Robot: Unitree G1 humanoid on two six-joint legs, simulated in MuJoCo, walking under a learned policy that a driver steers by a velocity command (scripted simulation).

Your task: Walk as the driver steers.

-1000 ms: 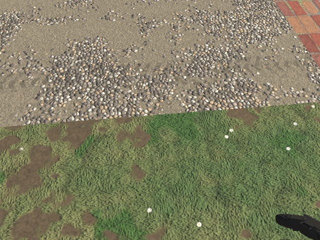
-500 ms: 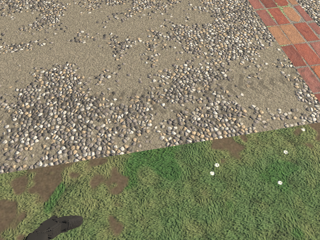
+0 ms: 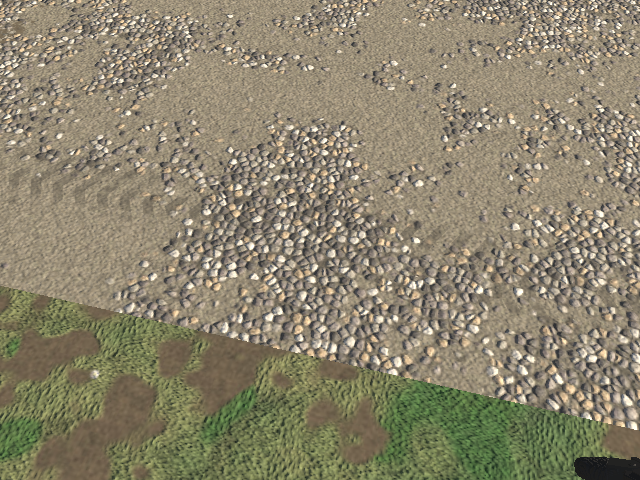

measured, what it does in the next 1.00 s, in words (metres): walks ahead, turning right: right foot, then left foot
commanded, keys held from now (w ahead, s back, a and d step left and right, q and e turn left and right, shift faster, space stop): w+q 0.12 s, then w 0.02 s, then w+e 0.86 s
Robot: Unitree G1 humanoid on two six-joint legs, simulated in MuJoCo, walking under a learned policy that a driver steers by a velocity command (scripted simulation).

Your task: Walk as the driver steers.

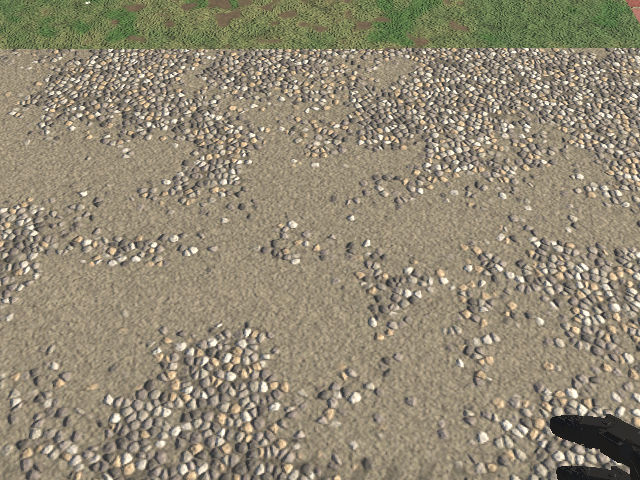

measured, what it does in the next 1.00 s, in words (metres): walks ahead: right foot, then left foot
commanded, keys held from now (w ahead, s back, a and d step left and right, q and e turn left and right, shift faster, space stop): w+e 0.18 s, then w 0.16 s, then no key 0.04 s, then q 0.62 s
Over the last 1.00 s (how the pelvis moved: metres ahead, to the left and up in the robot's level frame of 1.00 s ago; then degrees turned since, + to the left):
0.58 -0.03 0.01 -16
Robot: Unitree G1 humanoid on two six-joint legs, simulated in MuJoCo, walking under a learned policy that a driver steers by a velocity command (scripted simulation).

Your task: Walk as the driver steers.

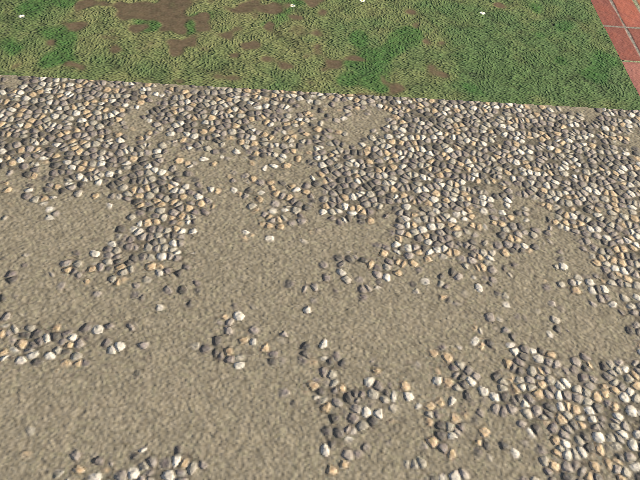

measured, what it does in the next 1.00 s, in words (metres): walks ahead: right foot, then left foot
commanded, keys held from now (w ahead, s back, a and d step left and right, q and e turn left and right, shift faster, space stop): q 0.36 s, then no key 0.04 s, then w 0.30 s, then w+e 0.30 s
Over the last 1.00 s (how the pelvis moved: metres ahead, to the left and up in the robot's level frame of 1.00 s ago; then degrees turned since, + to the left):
0.34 -0.03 0.01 5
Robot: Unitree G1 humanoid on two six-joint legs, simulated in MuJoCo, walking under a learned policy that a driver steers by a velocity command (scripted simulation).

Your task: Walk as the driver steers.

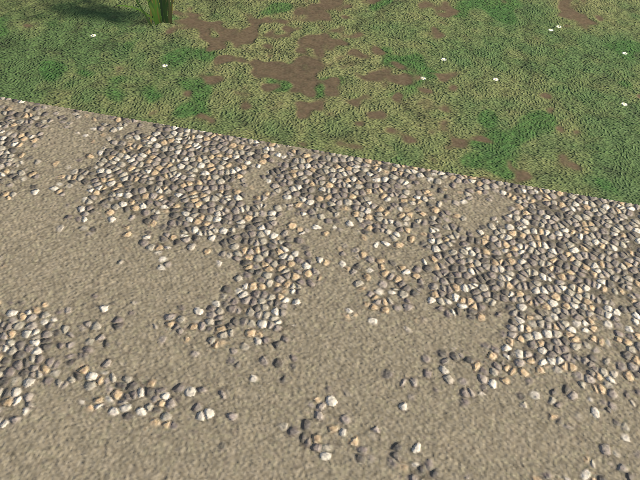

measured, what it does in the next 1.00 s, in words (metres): walks ahead: right foot, then left foot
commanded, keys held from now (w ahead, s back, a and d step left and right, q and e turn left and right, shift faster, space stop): w+e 0.24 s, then no key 0.76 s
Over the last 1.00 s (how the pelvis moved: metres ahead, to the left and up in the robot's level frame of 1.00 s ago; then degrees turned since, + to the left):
0.14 0.06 0.01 12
